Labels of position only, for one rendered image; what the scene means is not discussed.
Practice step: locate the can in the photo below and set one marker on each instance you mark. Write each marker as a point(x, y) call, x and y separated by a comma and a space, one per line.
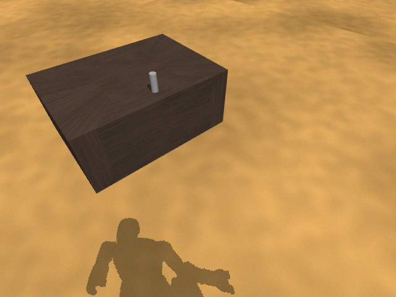
point(153, 81)

